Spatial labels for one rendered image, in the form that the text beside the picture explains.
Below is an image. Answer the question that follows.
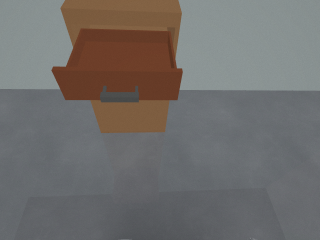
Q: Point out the drawer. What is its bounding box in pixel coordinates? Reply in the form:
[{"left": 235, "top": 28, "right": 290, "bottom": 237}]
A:
[{"left": 51, "top": 28, "right": 183, "bottom": 100}]

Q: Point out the handle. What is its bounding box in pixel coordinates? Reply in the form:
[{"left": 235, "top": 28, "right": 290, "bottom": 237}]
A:
[{"left": 100, "top": 85, "right": 139, "bottom": 103}]

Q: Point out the cabinet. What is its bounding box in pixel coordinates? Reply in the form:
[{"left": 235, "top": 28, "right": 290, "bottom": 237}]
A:
[{"left": 60, "top": 0, "right": 182, "bottom": 133}]

